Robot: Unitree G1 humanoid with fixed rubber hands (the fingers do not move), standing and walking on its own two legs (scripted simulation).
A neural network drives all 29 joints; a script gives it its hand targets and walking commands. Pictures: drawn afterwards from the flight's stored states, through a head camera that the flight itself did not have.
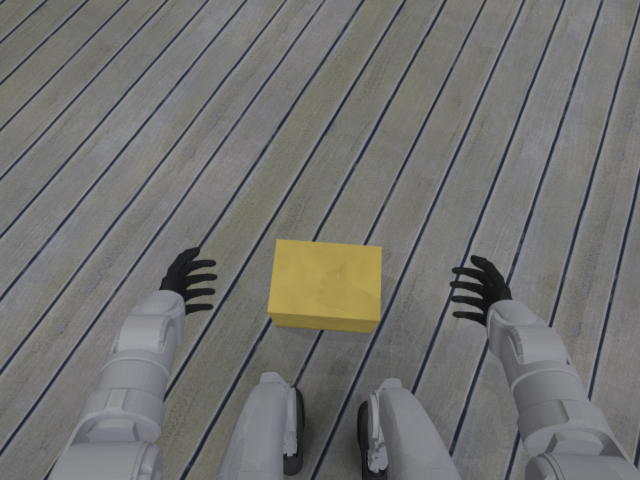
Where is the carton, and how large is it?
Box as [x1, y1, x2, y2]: [267, 239, 381, 333]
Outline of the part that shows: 277,239 267,311 275,325 369,333 379,321 381,247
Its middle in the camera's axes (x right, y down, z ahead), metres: +0.02 +0.12 +1.03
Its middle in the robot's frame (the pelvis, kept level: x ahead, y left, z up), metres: +0.49 +0.00 -0.58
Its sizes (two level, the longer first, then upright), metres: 0.266 0.187 0.196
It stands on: the floor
